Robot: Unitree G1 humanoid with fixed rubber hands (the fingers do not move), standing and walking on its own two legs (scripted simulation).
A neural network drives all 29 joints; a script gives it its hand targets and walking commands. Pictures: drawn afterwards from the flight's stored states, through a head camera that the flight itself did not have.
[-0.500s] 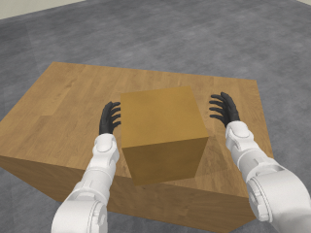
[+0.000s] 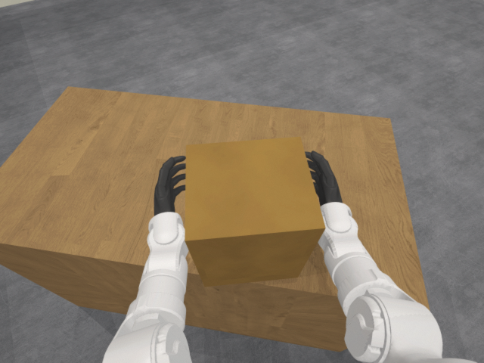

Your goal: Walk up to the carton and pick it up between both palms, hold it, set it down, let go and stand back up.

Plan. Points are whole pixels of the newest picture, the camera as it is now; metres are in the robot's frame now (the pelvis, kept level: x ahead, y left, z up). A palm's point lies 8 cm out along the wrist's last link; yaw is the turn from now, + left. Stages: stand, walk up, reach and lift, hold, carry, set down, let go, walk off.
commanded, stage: reach and lift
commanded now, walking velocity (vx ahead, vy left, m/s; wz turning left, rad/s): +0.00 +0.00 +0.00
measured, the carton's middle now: (248, 218) +0.36 +0.06 +0.00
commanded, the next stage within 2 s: none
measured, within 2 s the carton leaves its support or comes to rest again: leaves its support in 1.90 s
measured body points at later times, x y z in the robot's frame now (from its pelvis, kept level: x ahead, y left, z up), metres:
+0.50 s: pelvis +0.01 +0.00 +0.00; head +0.06 +0.01 +0.45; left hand +0.36 +0.21 +0.04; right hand +0.41 -0.07 +0.03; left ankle -0.01 +0.14 -0.75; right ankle +0.00 -0.12 -0.75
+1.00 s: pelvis +0.01 +0.00 +0.00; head +0.07 +0.01 +0.45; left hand +0.36 +0.21 +0.04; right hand +0.41 -0.07 +0.03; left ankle -0.01 +0.14 -0.75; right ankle +0.00 -0.12 -0.75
